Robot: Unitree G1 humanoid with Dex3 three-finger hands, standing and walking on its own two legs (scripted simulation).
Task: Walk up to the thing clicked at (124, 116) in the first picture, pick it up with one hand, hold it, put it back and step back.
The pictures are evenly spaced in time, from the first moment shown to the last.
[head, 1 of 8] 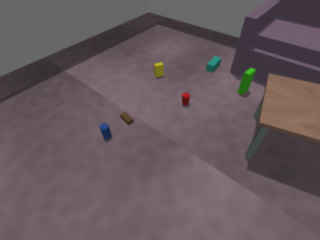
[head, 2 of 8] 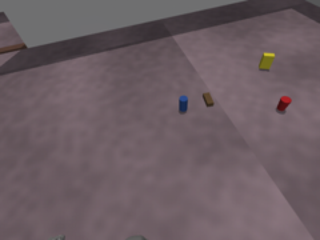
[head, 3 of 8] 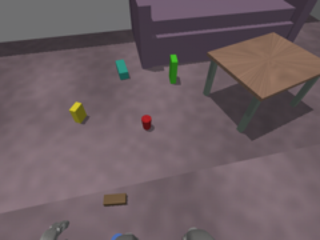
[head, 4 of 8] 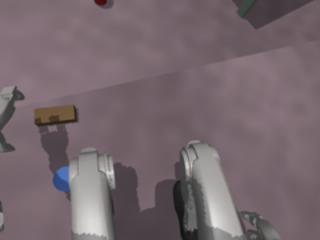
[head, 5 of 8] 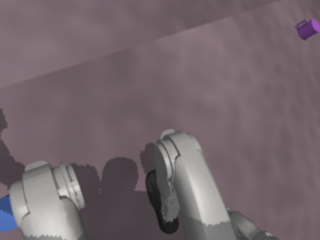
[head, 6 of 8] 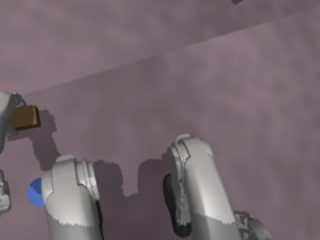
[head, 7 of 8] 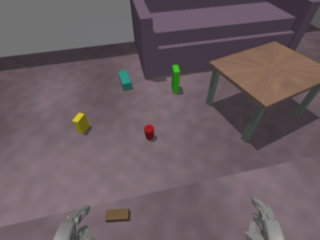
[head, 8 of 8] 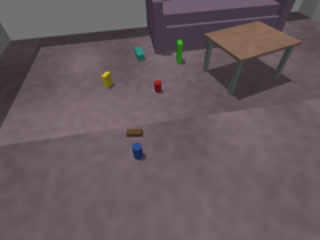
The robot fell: no
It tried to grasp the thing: yes
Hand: left
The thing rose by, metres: 0.68
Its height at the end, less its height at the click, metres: +0.00
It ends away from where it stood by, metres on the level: 0.02
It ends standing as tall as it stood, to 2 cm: yes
